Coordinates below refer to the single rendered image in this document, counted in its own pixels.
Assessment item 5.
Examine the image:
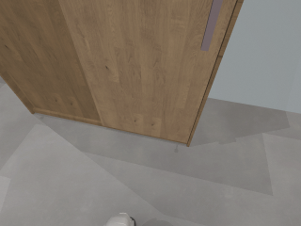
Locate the wardrobe door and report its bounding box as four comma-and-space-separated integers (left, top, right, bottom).
58, 0, 237, 143
0, 0, 101, 121

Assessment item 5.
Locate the handle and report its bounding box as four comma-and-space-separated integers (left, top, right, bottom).
200, 0, 223, 52

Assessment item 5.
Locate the robot left thigh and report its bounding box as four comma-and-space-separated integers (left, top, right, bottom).
103, 214, 135, 226

